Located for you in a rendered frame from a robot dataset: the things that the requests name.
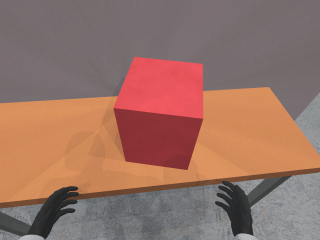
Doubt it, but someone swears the carton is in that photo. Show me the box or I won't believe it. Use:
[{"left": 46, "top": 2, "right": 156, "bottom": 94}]
[{"left": 113, "top": 57, "right": 204, "bottom": 170}]

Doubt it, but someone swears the table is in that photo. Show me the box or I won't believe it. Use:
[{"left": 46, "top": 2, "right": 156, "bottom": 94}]
[{"left": 0, "top": 87, "right": 320, "bottom": 237}]

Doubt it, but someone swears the left robot hand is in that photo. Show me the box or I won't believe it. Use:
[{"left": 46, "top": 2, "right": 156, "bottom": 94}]
[{"left": 27, "top": 186, "right": 79, "bottom": 239}]

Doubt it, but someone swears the right robot hand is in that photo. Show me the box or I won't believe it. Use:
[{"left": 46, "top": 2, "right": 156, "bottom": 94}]
[{"left": 215, "top": 181, "right": 254, "bottom": 237}]

